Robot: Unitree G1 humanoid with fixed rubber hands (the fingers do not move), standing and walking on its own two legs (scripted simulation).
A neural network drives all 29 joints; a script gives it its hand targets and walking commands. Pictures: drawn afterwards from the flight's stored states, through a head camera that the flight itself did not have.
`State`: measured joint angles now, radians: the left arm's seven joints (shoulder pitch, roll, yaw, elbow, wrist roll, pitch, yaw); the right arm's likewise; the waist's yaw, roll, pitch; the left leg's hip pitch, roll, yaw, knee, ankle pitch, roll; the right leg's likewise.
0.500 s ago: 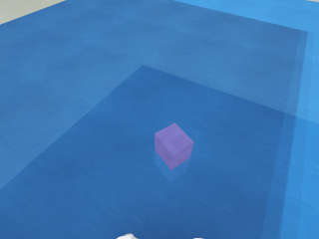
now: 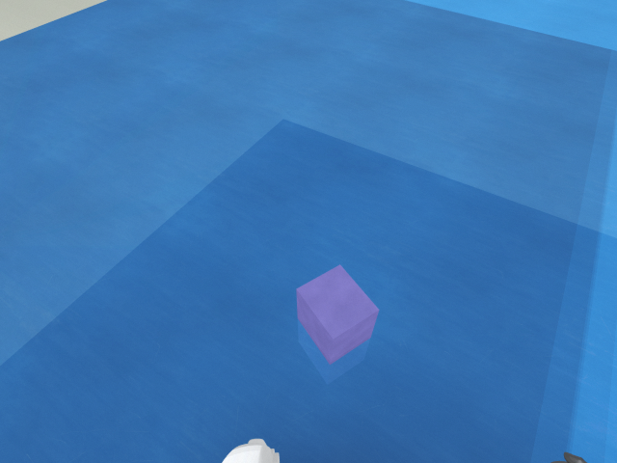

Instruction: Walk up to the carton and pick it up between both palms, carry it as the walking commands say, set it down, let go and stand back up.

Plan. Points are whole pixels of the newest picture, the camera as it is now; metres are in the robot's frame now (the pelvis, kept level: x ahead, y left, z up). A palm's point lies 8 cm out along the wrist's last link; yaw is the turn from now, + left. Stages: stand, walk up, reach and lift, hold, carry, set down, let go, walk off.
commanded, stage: walk up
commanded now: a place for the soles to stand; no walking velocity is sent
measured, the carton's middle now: (335, 314) +0.66 -0.03 -0.62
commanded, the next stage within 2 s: none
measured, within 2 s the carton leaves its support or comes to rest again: neither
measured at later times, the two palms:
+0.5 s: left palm (113, 421) +0.19 +0.29 -0.08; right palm out of the picture +0.17 -0.34 -0.09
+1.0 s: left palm (93, 415) +0.19 +0.30 -0.04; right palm out of the picture +0.16 -0.36 -0.05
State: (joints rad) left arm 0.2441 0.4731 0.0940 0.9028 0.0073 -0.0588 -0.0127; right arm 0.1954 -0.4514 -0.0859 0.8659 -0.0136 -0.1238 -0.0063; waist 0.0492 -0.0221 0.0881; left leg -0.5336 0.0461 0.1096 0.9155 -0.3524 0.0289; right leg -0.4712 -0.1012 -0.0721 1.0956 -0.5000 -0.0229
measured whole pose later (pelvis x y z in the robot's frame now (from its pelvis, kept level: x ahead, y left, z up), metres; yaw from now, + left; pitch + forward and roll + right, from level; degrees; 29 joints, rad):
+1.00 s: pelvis +0.07 -0.03 +0.05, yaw +5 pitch +0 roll +1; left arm 0.00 0.41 0.11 0.93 0.07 0.05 -0.08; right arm 0.17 -0.41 -0.08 1.04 -0.02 -0.08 -0.05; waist 0.00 -0.03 0.06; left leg -0.29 0.02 0.01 0.56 -0.26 -0.02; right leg -0.40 -0.06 -0.01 0.86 -0.46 -0.01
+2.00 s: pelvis +0.25 -0.27 -0.01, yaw +30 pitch -1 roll +1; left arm 0.20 0.43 0.08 0.83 -0.01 -0.03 0.00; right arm 0.17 -0.44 -0.08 0.83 -0.02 -0.08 -0.04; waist 0.03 -0.04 0.15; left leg -0.52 -0.03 0.05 1.01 -0.46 0.05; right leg -0.48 -0.14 -0.22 1.06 -0.52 -0.05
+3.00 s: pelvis +0.25 -0.25 +0.05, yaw +40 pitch -3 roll -1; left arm 0.02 0.36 0.05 1.05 0.00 -0.01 -0.01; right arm 0.06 -0.39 -0.01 1.06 -0.01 -0.05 -0.02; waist 0.00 0.01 0.11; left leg -0.28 -0.02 -0.01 0.59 -0.27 0.02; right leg -0.19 -0.04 -0.16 0.56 -0.32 -0.01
